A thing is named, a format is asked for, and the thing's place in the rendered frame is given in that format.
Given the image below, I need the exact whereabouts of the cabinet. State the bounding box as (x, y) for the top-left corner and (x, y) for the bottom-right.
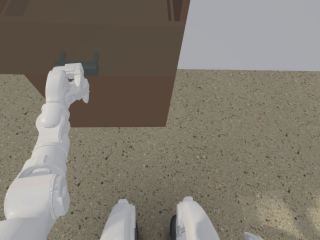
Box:
(0, 0), (191, 128)

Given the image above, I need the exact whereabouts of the right robot thigh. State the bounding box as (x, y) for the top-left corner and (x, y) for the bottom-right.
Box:
(176, 200), (220, 240)

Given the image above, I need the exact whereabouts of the robot thigh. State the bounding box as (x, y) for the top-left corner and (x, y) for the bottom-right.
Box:
(176, 200), (220, 240)
(100, 203), (136, 240)

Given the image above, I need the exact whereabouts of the robot left hand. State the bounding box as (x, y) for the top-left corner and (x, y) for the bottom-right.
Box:
(45, 63), (90, 109)

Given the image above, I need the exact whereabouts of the drawer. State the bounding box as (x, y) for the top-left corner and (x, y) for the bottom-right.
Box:
(0, 0), (185, 77)

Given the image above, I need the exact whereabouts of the handle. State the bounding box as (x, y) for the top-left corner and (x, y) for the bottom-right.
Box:
(53, 51), (99, 76)

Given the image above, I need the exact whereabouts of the robot left forearm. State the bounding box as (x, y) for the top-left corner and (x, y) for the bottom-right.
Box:
(4, 102), (71, 220)

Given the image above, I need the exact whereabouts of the left robot upper arm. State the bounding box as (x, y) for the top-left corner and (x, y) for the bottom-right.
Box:
(0, 173), (70, 240)

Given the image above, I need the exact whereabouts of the left robot thigh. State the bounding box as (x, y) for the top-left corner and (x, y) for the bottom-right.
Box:
(100, 203), (136, 240)

